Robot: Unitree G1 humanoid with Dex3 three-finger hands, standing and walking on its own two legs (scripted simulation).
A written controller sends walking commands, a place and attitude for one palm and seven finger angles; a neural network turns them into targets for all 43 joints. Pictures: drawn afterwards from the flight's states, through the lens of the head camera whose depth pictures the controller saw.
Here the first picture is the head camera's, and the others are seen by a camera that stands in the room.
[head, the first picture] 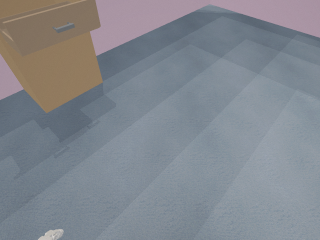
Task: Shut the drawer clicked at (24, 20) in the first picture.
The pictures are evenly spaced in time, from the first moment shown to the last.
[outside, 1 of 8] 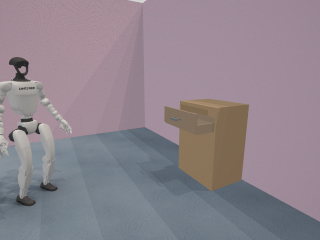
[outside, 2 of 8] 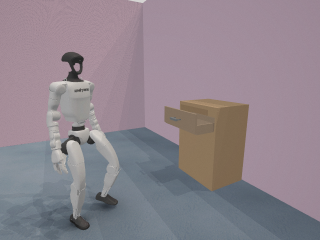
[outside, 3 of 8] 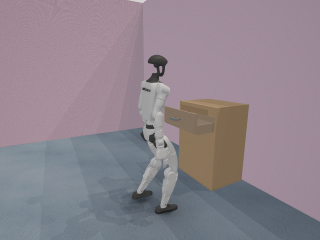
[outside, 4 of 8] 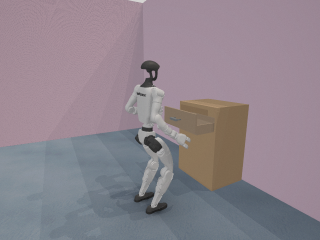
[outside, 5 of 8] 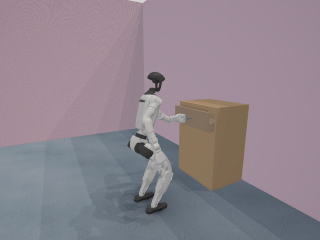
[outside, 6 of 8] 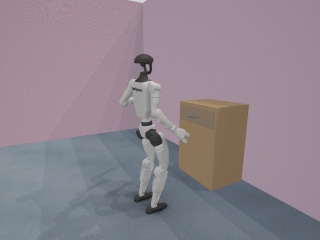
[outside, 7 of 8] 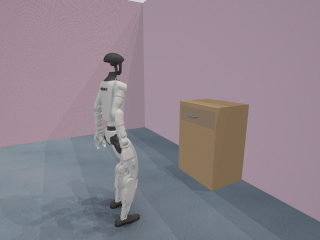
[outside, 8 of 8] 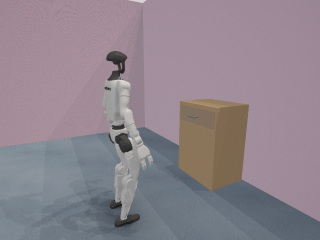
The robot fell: no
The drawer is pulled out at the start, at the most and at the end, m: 0.23 0.23 0.00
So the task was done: yes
